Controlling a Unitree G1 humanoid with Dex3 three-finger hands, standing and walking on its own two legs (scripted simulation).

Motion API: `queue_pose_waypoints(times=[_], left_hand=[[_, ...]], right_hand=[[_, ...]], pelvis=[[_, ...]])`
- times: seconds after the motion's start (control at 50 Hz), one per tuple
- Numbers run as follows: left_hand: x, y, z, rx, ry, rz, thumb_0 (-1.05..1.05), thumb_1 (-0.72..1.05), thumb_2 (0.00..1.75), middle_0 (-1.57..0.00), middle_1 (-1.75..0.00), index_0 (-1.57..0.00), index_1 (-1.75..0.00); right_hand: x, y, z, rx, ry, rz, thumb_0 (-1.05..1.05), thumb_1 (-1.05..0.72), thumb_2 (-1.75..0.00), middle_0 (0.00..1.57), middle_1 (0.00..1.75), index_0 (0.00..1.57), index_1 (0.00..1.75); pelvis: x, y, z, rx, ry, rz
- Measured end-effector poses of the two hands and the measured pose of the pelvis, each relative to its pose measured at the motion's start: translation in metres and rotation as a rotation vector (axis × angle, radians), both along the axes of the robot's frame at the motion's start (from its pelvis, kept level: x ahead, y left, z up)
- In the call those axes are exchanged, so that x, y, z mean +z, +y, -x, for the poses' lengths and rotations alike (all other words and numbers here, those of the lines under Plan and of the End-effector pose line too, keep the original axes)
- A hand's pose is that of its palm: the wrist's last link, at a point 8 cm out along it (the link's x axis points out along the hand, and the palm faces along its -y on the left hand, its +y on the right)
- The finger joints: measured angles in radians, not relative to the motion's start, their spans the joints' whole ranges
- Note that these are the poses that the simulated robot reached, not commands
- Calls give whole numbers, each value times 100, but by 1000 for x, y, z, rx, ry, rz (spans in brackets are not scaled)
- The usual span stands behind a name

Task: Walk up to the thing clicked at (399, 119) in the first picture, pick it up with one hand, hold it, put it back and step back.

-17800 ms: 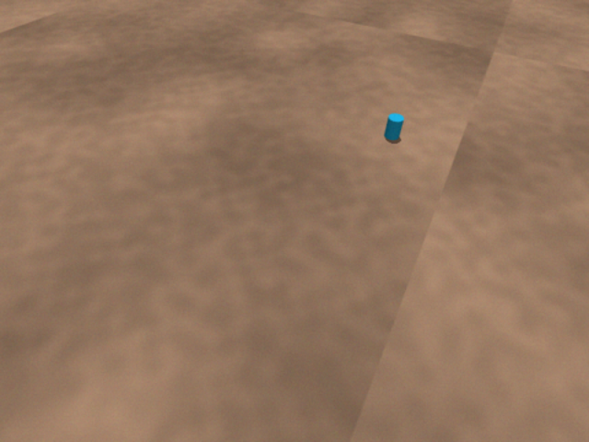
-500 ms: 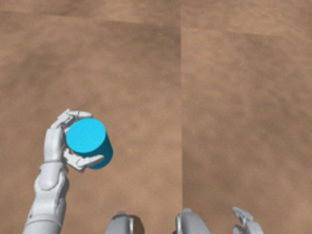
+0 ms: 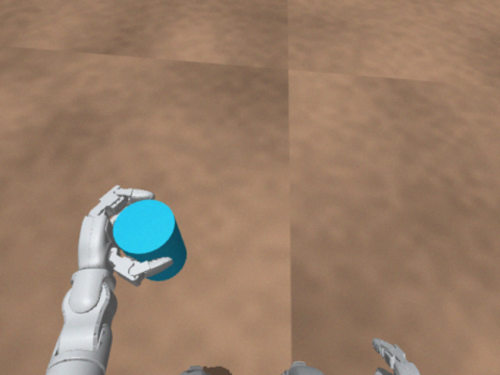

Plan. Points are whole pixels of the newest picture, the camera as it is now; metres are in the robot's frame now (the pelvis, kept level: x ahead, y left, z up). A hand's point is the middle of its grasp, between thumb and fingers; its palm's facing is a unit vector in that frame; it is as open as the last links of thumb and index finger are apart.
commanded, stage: lift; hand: left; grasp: from the side
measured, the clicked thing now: (154, 242) +0.34 +0.16 +0.00
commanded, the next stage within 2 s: hold in 0.16 s
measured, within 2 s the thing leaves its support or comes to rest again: neither
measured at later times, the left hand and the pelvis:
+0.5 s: hand (144, 229) +0.34 +0.16 +0.05, palm faces +0.08 -1.00 -0.01, open 11.8 cm; pelvis +0.01 -0.01 +0.01, yaw +0 degrees
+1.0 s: hand (139, 231) +0.33 +0.16 +0.06, palm faces +0.09 -1.00 -0.01, open 11.8 cm; pelvis +0.01 -0.01 +0.02, yaw +0 degrees
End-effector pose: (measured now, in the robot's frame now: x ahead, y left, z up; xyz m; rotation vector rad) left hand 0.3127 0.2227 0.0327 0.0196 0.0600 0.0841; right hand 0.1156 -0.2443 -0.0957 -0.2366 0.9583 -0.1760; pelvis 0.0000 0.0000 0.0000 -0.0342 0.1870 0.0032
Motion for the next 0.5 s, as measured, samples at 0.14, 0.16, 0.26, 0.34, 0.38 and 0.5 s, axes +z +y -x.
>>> queue_pose_waypoints(times=[0.14, 0.16, 0.26, 0.34, 0.38, 0.5], left_hand=[[7, -2, 0, -7, -7, 1, -6, -61, 97, -61, -98, -66, -102], [8, -3, 0, -7, -7, 1, -6, -61, 97, -61, -98, -66, -102], [12, -5, -1, -7, -11, 5, -6, -61, 97, -61, -98, -66, -103], [15, -7, -2, -10, -14, 6, -6, -61, 97, -61, -98, -66, -102], [16, -8, -1, -9, -13, 7, -6, -61, 97, -61, -98, -66, -102], [19, -10, 1, -2, -16, 11, -6, -61, 97, -61, -98, -66, -102]], right_hand=[[4, -2, -1, -3, 4, -6, 1, -93, -90, 20, 29, 20, 30], [4, -2, -1, -4, 5, -7, 1, -93, -90, 20, 29, 20, 30], [6, -3, -1, -5, 4, -12, 1, -93, -90, 20, 29, 20, 30], [8, -4, -2, -7, 3, -15, 1, -93, -90, 20, 29, 20, 30], [9, -5, -2, -8, 2, -16, 1, -93, -90, 20, 29, 20, 30], [11, -7, -3, -8, 2, -16, 1, -94, -90, 20, 29, 20, 30]], pelvis=[[5, -2, -3, 0, -18, -4], [6, -2, -3, -1, -20, -5], [9, -4, -4, -2, -31, -8], [11, -5, -5, -3, -39, -10], [12, -6, -5, -3, -42, -11], [15, -7, -6, -2, -52, -13]])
